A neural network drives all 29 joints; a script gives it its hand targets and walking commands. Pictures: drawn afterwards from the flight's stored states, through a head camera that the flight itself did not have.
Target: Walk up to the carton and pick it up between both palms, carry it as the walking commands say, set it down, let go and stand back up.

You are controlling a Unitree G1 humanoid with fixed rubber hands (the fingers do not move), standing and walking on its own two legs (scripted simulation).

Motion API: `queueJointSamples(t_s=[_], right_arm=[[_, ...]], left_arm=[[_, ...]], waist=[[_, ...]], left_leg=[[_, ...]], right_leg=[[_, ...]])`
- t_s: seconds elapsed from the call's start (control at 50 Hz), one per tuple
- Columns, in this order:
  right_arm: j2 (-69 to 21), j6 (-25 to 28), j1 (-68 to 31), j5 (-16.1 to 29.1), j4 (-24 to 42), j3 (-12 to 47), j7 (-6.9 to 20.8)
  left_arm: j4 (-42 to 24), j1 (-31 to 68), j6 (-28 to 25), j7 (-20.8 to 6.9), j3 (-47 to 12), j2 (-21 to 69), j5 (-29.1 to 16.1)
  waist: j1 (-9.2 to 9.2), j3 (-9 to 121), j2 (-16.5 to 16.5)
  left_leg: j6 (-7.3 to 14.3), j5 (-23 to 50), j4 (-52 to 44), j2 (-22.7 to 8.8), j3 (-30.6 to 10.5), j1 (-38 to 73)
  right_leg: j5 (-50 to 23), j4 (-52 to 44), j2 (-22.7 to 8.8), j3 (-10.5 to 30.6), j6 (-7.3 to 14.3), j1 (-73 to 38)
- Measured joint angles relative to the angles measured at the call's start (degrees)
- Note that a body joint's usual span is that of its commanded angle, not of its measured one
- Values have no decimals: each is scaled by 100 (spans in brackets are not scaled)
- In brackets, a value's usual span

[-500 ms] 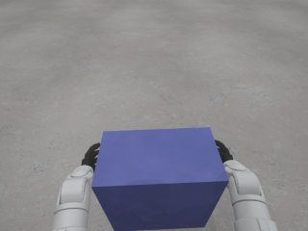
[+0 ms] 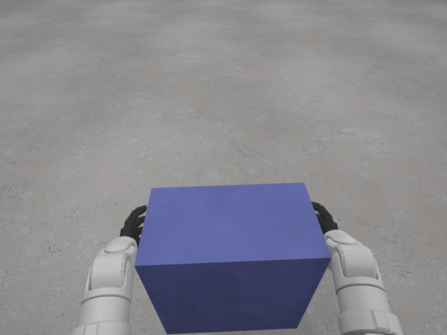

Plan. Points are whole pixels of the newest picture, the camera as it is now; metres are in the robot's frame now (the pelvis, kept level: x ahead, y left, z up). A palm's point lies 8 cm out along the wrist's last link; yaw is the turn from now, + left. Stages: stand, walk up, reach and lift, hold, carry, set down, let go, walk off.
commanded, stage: hold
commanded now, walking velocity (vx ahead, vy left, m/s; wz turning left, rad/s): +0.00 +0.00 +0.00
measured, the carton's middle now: (230, 264) +0.26 +0.00 -0.01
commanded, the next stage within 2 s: carry in 0.24 s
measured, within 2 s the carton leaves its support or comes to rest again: neither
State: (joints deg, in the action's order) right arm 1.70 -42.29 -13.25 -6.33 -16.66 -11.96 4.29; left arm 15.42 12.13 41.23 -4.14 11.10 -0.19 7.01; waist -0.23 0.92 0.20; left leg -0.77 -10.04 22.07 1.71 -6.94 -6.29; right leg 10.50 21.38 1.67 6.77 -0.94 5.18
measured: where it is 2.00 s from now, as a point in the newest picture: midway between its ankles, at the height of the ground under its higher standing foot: outside the picture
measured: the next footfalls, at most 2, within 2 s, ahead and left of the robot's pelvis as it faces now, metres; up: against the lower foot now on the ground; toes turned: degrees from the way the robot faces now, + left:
right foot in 0.94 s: -0.05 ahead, -0.16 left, +0.00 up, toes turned -26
left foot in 1.18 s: -0.03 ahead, +0.07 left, +0.00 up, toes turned -23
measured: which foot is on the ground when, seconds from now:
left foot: down 0.00-0.96, up 0.98-1.00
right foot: down 0.00-0.72, up 0.74-0.92, down 0.94-1.00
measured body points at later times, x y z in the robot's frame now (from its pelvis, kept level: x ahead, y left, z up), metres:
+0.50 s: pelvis -0.02 -0.01 -0.04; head -0.10 -0.01 +0.40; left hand +0.29 +0.17 +0.05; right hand +0.28 -0.20 +0.04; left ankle +0.03 +0.13 -0.74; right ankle +0.02 -0.13 -0.74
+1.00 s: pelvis -0.12 -0.02 -0.04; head -0.14 -0.01 +0.40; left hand +0.28 +0.03 +0.07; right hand +0.14 -0.31 +0.06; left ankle +0.00 +0.10 -0.74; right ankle -0.08 -0.14 -0.75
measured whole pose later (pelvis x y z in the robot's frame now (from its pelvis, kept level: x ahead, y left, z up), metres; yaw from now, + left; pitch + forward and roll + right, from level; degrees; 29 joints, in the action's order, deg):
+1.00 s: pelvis -0.12 -0.02 -0.04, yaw -22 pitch +1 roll +0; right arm 4.6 -70.0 -31.9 1.2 -9.9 -13.2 -5.1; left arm 13.1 34.9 69.4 4.0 12.1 -7.5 -3.0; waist -2.2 5.6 -0.4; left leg -4.1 -21.5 48.5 -10.9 9.0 -29.5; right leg 16.0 45.8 -0.2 -3.9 2.2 30.0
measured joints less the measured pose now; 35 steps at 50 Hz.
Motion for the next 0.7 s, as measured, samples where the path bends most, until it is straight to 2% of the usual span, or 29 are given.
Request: queueJointSamples(t_s=[0.16, 0.24, 0.34, 0.36, 0.46, 0.56, 0.6, 0.64, 0.68, 0.7], right_arm=[[31, -53, 235, 64, 183, 90, 13], [-8, -78, 350, 59, 317, 131, 11], [-19, -210, 114, 134, 479, 180, -110], [-19, -277, 29, 139, 493, 188, -138], [-22, -803, -440, 203, 386, 301, -399], [213, -1617, -806, 439, 487, 425, -627], [391, -1900, -850, 600, 573, 409, -669], [551, -2159, -1023, 780, 510, 379, -731], [707, -2382, -1297, 938, 337, 382, -782], [764, -2470, -1450, 1003, 254, 403, -818]], left_arm=[[-232, -246, 75, -3, -34, 72, 31], [-396, -377, 128, -2, -85, 34, -15], [-560, -208, 222, 82, -26, -52, -197], [-578, -142, 280, 95, -18, -87, -222], [-478, 247, 784, 177, -22, -381, -472], [-338, 768, 1506, 394, -158, -572, -760], [-346, 910, 1764, 483, -191, -453, -720], [-416, 991, 2031, 635, -242, -375, -730], [-413, 1131, 2268, 731, -269, -361, -764], [-416, 1210, 2363, 762, -252, -372, -789]], waist=[[-36, -8, 7], [4, 6, 12], [-35, 443, 30], [-45, 534, 37], [-126, 887, -48], [-188, 1053, 106], [-151, 1141, 96], [-91, 1080, 106], [-10, 974, 122], [32, 918, 110]], left_leg=[[4, -10, -60, -11, 26, 85], [1, -26, -44, -6, 2, 78], [-16, -511, 1075, -7, 163, -911], [-1, -368, 1270, -37, 232, -1080], [-40, -951, 2064, -114, 564, -1635], [-176, -1307, 2649, -414, 664, -2015], [-250, -1828, 3031, -332, 650, -2250], [-283, -1943, 3137, -223, 714, -2278], [-251, -1828, 2700, -134, 826, -2086], [-169, -1590, 2345, -79, 878, -1956]], right_leg=[[4, -51, 5, 26, 4, -72], [24, -45, 2, 1, 9, -78], [486, 1124, 102, 50, -1, 976], [569, 1367, 129, 65, -46, 1176], [893, 2338, 139, 96, 32, 1934], [899, 2698, 228, -112, 116, 2309], [833, 2690, 204, -118, 109, 2445], [690, 2565, 180, -45, 80, 2472], [498, 2371, 171, 42, 19, 2471], [393, 2270, 170, 101, -12, 2484]])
